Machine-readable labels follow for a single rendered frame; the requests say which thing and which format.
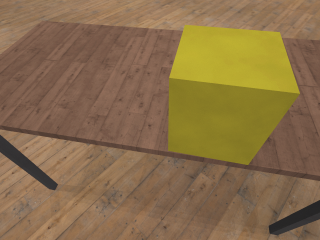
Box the table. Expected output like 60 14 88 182
0 21 320 235

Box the carton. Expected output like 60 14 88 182
168 25 300 165

